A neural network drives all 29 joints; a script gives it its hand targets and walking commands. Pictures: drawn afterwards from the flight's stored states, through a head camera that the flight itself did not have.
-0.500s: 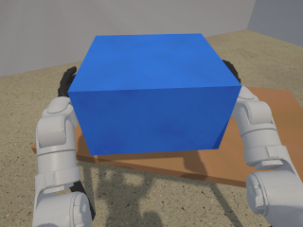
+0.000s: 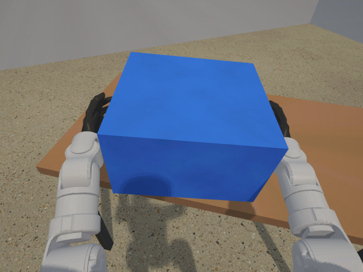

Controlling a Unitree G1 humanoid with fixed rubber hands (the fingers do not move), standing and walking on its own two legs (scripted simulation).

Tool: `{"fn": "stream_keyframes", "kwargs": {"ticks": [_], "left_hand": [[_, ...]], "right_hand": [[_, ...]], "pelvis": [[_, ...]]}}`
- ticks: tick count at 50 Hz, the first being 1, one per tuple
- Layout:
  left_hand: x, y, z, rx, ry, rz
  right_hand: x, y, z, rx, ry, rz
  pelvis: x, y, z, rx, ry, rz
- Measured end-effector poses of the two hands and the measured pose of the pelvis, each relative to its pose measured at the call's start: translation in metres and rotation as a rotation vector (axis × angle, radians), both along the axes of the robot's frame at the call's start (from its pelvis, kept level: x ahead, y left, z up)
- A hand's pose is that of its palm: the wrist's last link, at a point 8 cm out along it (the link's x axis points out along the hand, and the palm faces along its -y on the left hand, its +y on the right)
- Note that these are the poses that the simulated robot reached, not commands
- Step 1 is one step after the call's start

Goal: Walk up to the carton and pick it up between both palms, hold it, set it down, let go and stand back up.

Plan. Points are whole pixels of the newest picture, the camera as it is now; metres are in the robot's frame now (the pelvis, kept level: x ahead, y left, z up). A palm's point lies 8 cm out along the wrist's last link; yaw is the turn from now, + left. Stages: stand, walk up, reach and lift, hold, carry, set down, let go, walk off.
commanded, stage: set down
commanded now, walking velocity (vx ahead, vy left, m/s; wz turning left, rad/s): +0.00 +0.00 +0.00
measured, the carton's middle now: (188, 123) +0.41 -0.01 +0.14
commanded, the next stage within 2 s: none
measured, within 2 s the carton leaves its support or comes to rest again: neither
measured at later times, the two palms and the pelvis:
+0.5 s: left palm (100, 125) +0.40 +0.19 +0.14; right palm (273, 132) +0.39 -0.21 +0.13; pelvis +0.02 +0.01 +0.00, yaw +0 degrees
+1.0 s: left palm (106, 130) +0.41 +0.18 +0.12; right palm (274, 138) +0.38 -0.22 +0.11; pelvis +0.01 +0.01 +0.00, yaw -1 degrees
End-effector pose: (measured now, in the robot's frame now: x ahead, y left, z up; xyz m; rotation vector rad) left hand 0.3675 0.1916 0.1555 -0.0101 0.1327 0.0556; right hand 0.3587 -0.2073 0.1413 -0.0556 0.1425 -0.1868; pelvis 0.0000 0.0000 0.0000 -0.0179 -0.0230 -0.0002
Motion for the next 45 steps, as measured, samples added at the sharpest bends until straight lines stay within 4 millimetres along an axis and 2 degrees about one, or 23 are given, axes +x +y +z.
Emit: {"fn": "stream_keyframes", "kwargs": {"ticks": [16,28,45], "left_hand": [[0.029,0.0,-0.007,0.006,0.013,-0.004],[0.034,-0.003,-0.018,0.011,0.039,-0.019],[0.04,-0.008,-0.032,0.003,0.079,-0.035]], "right_hand": [[0.027,0.001,-0.002,-0.008,0.012,-0.005],[0.025,-0.003,-0.017,-0.006,0.037,-0.017],[0.024,-0.008,-0.026,-0.009,0.071,-0.028]], "pelvis": [[0.015,0.006,0.001,-0.006,0.055,0.002],[0.017,0.009,0.001,-0.009,0.076,0.004],[0.006,0.008,0.001,0.0,0.11,-0.009]]}}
